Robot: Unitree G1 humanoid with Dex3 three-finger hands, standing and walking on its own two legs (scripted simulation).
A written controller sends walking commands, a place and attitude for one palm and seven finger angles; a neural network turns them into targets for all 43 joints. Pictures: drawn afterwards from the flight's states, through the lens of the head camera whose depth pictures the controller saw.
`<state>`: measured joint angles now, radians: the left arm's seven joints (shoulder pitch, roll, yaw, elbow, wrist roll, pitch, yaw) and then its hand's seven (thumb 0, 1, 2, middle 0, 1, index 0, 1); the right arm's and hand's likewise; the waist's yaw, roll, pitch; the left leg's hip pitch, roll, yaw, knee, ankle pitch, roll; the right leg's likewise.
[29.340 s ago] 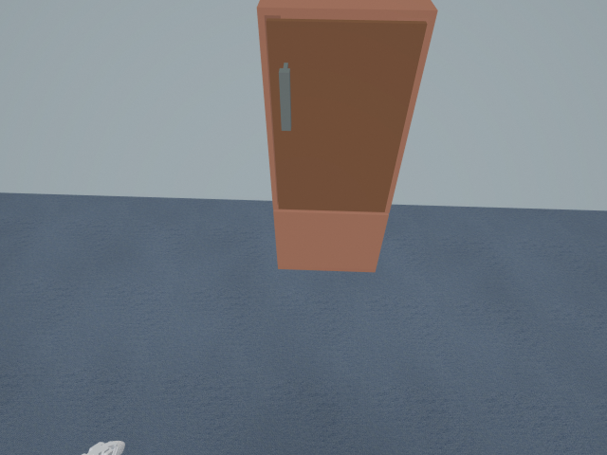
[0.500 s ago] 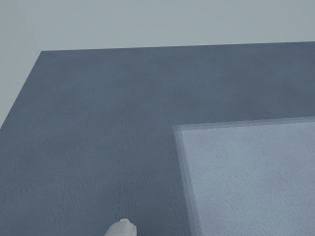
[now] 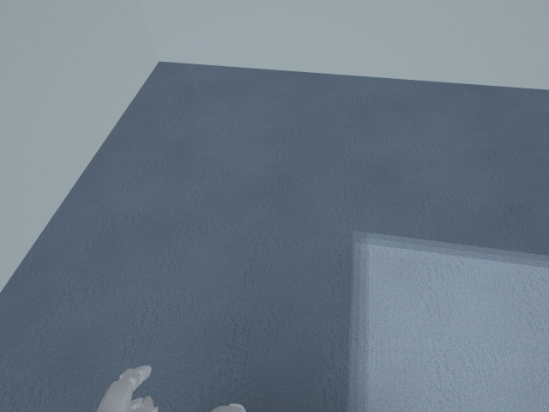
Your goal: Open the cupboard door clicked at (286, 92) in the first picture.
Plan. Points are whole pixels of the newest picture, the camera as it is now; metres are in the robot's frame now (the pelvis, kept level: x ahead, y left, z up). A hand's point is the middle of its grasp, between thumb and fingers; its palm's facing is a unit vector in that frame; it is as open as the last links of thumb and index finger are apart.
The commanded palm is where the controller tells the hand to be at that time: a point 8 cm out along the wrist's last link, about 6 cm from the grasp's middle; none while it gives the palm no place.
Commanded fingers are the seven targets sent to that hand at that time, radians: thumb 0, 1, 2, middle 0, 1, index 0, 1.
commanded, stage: turn to face it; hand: left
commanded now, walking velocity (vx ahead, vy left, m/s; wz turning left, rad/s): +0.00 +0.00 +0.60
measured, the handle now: out of the picture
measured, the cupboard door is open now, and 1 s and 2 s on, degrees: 49 49 49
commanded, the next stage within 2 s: none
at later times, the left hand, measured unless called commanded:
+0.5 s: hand out of the picture -0.06 +0.20 -0.18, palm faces +0.39 -0.89 -0.24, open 7.4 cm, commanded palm none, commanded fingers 0.00 0.90 0.90 -0.20 -0.30 -0.20 -0.30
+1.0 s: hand out of the picture +0.03 +0.19 -0.13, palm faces +0.53 -0.79 -0.29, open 7.4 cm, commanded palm none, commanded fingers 0.00 0.90 0.90 -0.20 -0.30 -0.20 -0.30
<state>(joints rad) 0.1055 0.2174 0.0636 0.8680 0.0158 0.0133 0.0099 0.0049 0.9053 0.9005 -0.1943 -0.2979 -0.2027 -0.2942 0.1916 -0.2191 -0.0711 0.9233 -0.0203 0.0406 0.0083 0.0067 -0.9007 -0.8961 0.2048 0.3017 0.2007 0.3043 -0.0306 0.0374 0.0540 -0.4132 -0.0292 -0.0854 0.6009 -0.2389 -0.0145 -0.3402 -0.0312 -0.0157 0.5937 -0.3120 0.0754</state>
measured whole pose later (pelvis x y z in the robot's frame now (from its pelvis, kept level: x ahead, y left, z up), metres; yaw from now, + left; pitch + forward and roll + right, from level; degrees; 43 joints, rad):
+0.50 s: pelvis +0.01 +0.00 -0.01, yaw +21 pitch +1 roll +1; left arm 0.28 0.25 0.06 0.95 0.02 0.05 0.01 0.01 0.90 0.90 -0.20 -0.30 -0.21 -0.29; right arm 0.06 -0.23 -0.05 0.88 -0.01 0.03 0.03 0.01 -0.91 -0.90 0.20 0.30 0.19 0.30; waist 0.03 -0.06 0.11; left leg -0.34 -0.01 0.09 0.67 -0.34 0.05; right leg -0.37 -0.16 -0.17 0.97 -0.55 0.07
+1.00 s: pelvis +0.04 -0.04 +0.01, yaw +36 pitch +2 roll +2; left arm 0.12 0.18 0.03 0.86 0.02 0.00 0.02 0.01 0.90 0.90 -0.20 -0.30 -0.21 -0.29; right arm 0.22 -0.26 -0.09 0.96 -0.02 0.07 0.01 0.01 -0.90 -0.90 0.20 0.30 0.20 0.30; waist -0.05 0.06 0.09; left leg -0.49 -0.06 -0.06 1.02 -0.48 -0.04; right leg -0.27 -0.05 -0.08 0.57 -0.34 -0.02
